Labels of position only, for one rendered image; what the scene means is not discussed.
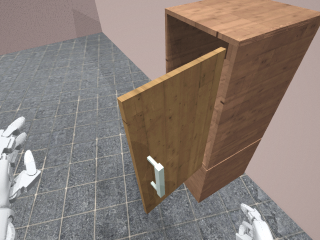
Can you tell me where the robot right hand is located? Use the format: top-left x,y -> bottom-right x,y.
235,203 -> 274,240

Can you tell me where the cupboard door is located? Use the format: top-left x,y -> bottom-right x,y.
117,47 -> 227,214

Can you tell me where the robot left hand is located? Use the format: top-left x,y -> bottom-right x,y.
0,116 -> 41,209

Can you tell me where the left robot forearm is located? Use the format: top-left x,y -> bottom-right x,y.
0,207 -> 17,240

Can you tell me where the handle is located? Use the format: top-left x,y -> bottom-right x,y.
147,155 -> 165,198

